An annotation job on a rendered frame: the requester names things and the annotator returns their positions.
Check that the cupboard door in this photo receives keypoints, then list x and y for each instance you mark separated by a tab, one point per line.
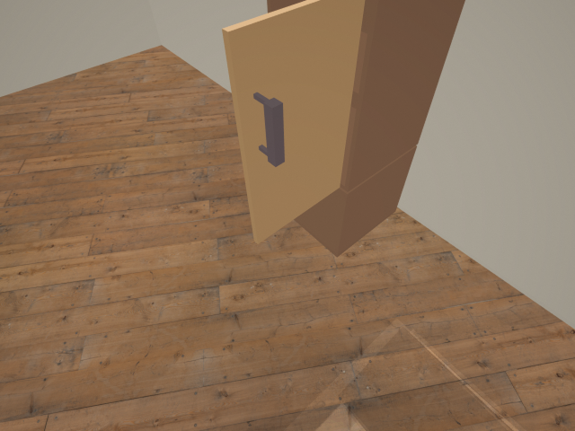
304	55

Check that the handle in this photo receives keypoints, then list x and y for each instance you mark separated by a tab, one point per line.
274	126

